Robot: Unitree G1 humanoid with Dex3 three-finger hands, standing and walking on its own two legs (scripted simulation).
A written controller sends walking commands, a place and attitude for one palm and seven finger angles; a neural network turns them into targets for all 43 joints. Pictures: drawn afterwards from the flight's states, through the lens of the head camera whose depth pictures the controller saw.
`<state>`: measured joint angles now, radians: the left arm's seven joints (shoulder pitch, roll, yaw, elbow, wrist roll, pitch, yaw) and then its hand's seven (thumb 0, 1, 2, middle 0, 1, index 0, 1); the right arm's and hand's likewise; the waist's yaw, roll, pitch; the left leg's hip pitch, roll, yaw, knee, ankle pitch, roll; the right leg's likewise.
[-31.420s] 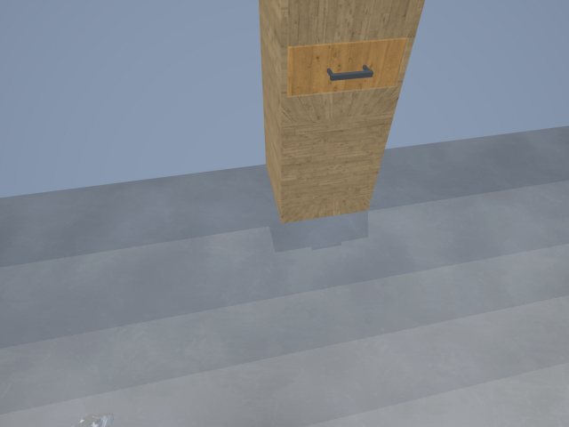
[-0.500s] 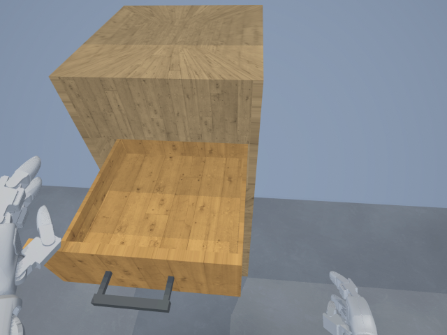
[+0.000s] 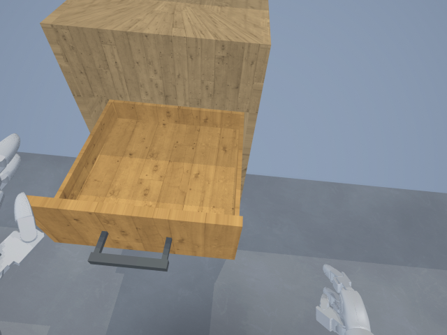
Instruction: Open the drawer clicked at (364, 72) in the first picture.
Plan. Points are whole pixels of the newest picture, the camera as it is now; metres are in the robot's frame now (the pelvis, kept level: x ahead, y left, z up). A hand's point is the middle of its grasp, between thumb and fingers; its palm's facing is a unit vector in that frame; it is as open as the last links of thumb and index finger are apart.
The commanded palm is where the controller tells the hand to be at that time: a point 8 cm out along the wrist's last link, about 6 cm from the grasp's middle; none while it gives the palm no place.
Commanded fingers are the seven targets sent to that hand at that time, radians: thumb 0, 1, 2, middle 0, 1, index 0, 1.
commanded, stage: step back with the hand held close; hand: left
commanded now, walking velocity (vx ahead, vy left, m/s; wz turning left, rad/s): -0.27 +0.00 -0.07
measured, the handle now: (132, 251) +0.26 +0.19 -0.02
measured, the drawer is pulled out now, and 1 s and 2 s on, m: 0.29 0.29 0.29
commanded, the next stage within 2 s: stop stepping back and stand still in 0.64 s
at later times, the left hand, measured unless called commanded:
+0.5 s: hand (28, 317) +0.12 +0.21 +0.17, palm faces +0.28 -0.85 -0.45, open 7.4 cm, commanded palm +0.04 +0.27 +0.19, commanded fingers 0.00 0.90 0.90 -0.20 -0.30 -0.20 -0.30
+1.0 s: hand out of the picture -0.01 +0.19 +0.17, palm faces +0.32 -0.83 -0.45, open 7.4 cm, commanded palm -0.07 +0.23 +0.19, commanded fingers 0.00 0.90 0.90 -0.20 -0.30 -0.20 -0.30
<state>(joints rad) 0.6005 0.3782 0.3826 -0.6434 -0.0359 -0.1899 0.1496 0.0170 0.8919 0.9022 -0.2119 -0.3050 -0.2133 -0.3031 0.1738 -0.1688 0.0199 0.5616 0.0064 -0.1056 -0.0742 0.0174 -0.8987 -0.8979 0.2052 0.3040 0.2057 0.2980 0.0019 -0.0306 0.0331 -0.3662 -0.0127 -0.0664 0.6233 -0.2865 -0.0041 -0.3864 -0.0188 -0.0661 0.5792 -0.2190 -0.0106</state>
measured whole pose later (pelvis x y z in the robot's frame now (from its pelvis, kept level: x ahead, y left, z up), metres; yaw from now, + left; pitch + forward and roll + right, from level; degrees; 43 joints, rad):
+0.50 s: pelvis -0.09 -0.01 +0.00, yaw +0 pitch +3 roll -1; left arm 0.61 0.39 0.35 -0.65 -0.05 -0.20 0.11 0.02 0.89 0.90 -0.21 -0.31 -0.21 -0.30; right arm 0.12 -0.18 0.00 0.59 0.02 -0.09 -0.06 0.02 -0.90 -0.90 0.21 0.30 0.21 0.30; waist -0.01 -0.02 0.03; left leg -0.48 0.00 -0.02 0.84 -0.38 -0.02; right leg -0.34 0.00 -0.04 0.55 -0.26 -0.02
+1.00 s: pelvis -0.21 -0.04 +0.01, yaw -1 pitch +1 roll +1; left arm 0.65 0.37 0.37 -0.61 -0.04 -0.18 0.14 0.01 0.89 0.90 -0.22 -0.31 -0.22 -0.30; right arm 0.22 -0.19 0.01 0.63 0.02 -0.07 -0.06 0.02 -0.90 -0.90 0.21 0.30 0.21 0.30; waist -0.02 -0.03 0.00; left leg -0.45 0.00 0.03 0.90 -0.40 0.00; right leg -0.27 -0.03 -0.05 0.52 -0.27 -0.02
